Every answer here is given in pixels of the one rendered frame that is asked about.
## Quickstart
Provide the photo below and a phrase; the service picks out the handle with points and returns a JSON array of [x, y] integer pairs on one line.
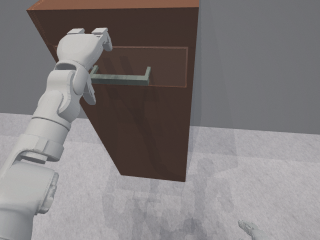
[[113, 79]]

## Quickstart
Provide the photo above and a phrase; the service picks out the cabinet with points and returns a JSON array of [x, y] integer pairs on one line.
[[144, 128]]

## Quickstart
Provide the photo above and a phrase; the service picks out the robot left upper arm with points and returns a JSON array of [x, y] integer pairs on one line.
[[26, 190]]

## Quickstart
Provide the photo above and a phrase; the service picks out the robot right hand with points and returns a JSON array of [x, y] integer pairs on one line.
[[252, 230]]

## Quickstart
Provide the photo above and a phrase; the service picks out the left robot forearm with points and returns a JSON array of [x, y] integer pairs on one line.
[[57, 108]]

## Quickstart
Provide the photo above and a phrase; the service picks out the drawer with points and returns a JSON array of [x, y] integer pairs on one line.
[[168, 63]]

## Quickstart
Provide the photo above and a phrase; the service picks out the robot left hand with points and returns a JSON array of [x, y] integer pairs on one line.
[[85, 49]]

